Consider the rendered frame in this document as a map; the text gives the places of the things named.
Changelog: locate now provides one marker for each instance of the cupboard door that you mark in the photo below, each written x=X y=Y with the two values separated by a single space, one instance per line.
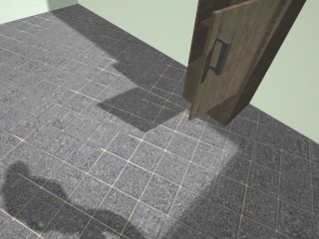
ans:
x=244 y=25

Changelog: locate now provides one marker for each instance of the handle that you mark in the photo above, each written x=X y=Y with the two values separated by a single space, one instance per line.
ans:
x=225 y=48

